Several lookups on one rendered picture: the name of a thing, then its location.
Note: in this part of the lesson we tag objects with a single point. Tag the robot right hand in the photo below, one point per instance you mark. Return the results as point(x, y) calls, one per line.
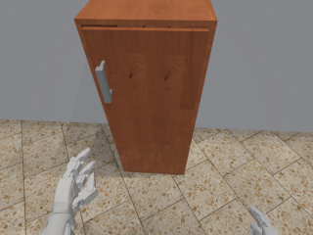
point(264, 223)

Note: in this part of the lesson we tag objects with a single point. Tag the robot left hand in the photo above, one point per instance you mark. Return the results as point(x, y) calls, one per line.
point(69, 185)

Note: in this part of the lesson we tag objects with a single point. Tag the cupboard door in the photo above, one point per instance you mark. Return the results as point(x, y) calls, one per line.
point(154, 74)

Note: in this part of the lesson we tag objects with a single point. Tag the robot left forearm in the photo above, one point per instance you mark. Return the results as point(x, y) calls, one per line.
point(60, 223)

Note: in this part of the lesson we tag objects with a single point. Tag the handle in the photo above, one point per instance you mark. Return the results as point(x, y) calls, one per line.
point(103, 82)

